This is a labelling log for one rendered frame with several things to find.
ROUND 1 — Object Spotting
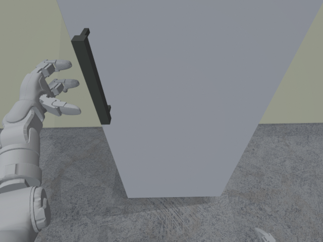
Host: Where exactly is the handle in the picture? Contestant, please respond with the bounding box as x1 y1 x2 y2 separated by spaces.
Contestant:
71 28 111 125

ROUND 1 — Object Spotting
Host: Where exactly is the left robot forearm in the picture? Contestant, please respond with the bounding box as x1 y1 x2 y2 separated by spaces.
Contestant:
0 100 45 194

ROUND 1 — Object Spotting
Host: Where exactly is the fridge door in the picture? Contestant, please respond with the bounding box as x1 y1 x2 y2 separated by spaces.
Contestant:
57 0 323 198

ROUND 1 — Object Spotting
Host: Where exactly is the left robot hand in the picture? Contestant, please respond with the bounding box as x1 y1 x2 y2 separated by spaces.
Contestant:
19 59 81 116

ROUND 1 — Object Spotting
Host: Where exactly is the robot left upper arm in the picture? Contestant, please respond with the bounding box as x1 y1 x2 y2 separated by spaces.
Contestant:
0 186 51 242

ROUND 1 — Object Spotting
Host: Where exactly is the right robot hand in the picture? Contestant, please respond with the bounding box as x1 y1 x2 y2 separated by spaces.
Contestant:
254 227 276 242

